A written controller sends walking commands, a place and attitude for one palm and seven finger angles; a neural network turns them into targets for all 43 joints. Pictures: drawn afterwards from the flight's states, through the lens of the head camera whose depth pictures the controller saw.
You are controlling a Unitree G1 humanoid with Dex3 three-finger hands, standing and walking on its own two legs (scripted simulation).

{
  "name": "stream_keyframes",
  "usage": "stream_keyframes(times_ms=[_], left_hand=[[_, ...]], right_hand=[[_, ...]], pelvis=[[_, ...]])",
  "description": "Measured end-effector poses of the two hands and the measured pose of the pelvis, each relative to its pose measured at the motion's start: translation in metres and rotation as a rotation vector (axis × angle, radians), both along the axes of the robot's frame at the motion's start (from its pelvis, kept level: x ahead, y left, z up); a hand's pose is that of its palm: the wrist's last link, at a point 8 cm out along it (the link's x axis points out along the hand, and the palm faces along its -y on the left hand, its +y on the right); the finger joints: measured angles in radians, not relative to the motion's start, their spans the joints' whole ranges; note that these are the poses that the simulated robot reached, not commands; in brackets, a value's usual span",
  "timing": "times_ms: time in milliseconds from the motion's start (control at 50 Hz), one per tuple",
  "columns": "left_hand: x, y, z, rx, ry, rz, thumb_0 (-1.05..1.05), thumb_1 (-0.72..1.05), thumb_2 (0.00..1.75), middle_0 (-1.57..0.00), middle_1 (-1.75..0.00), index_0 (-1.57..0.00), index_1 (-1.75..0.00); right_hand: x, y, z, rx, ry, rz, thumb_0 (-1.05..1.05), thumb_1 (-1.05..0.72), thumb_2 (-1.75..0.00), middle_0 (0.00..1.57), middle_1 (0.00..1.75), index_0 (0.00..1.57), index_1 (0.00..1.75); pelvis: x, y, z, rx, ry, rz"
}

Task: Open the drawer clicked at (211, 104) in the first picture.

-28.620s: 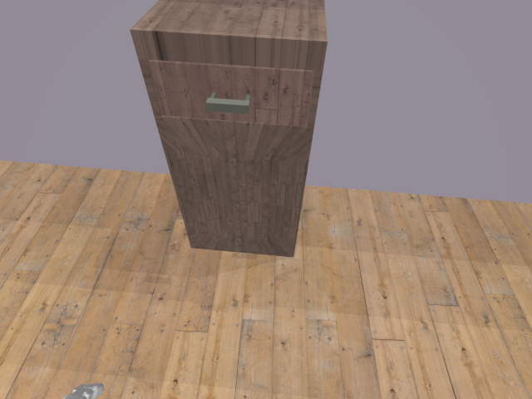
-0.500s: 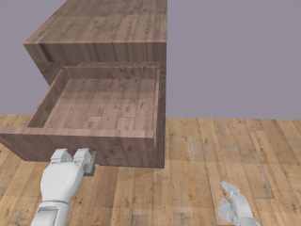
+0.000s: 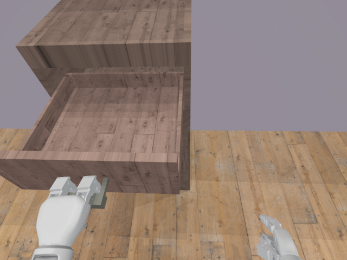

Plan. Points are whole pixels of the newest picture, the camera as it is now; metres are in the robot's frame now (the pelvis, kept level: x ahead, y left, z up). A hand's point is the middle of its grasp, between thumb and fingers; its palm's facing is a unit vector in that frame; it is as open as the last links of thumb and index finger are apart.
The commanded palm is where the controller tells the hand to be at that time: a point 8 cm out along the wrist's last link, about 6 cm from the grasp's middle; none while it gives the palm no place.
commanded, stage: open the thumb to release the handle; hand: left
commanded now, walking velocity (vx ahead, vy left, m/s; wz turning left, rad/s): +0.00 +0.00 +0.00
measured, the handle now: (82, 190) +0.24 +0.23 +0.04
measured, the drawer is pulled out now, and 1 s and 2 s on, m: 0.30 0.30 0.30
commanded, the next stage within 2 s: lift the hand off the handle in 0.34 s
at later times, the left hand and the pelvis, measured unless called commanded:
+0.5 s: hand (78, 220) +0.19 +0.23 +0.02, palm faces +0.04 -0.07 -1.00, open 13.5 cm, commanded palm +0.17 +0.24 +0.07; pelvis -0.02 -0.01 +0.01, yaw +1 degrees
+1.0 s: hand (74, 209) +0.20 +0.23 +0.05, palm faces +0.06 -0.06 -1.00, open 13.7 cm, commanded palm +0.18 +0.24 +0.11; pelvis -0.04 -0.01 +0.02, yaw +1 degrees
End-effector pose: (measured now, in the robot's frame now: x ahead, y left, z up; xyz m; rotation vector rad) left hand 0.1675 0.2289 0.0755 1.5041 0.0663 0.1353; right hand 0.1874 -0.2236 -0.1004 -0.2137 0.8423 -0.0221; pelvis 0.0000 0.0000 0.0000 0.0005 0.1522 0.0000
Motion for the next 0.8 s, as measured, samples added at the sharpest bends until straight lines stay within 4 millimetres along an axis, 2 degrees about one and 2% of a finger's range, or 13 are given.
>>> stream_keyframes(times_ms=[100,200,320,400,560,800], left_hand=[[0.002,-0.002,0.001,-0.005,0.000,0.025,0.01,0.47,0.70,-0.37,-1.31,-0.38,-1.30],[0.001,-0.002,0.003,-0.003,0.016,0.025,0.01,0.19,0.59,-0.37,-1.29,-0.37,-1.27],[-0.002,-0.001,0.004,-0.008,0.026,0.016,0.00,-0.17,0.43,-0.35,-1.24,-0.34,-1.23],[-0.004,-0.001,0.003,-0.009,0.024,0.009,0.00,-0.33,0.36,-0.34,-1.22,-0.33,-1.22],[-0.004,-0.001,0.002,-0.006,0.005,0.014,0.00,-0.46,0.31,-0.34,-1.23,-0.32,-1.20],[0.009,-0.001,0.002,0.007,0.022,0.010,0.00,-0.48,0.30,-0.35,-1.24,-0.33,-1.21]], right_hand=[[0.002,0.008,0.001,0.022,-0.010,0.001,0.01,-0.91,-0.90,0.20,0.29,0.20,0.30],[0.005,0.012,0.009,0.031,-0.043,0.011,0.01,-0.91,-0.90,0.20,0.29,0.20,0.30],[0.006,0.008,0.018,0.016,-0.077,0.014,0.01,-0.90,-0.90,0.21,0.29,0.21,0.30],[0.003,0.001,0.021,-0.001,-0.080,0.008,0.01,-0.90,-0.90,0.21,0.29,0.21,0.30],[-0.011,-0.006,0.017,-0.027,-0.053,0.000,0.01,-0.90,-0.90,0.20,0.29,0.20,0.30],[-0.029,0.004,0.010,0.000,-0.029,-0.004,0.01,-0.90,-0.90,0.20,0.29,0.21,0.30]], pelvis=[[-0.003,-0.003,0.002,0.005,-0.012,0.002],[-0.007,-0.006,0.005,0.008,-0.031,0.002],[-0.013,-0.009,0.008,0.008,-0.047,0.003],[-0.016,-0.010,0.008,0.008,-0.053,0.005],[-0.024,-0.010,0.009,0.009,-0.061,0.017],[-0.036,-0.011,0.011,0.014,-0.076,0.025]])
